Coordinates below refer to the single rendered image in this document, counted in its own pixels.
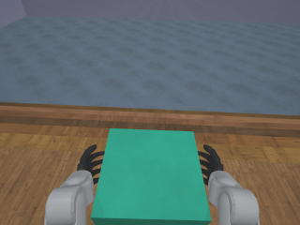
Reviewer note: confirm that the left robot hand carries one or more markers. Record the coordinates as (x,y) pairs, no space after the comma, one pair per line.
(86,164)

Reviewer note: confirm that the right robot forearm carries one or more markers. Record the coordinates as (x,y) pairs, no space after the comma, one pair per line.
(235,205)

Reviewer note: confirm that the left robot forearm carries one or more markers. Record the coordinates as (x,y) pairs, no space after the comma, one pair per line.
(66,205)

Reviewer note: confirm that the carton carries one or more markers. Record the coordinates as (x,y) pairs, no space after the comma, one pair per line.
(150,177)

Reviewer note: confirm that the right robot hand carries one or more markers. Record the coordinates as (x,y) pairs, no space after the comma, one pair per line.
(214,163)

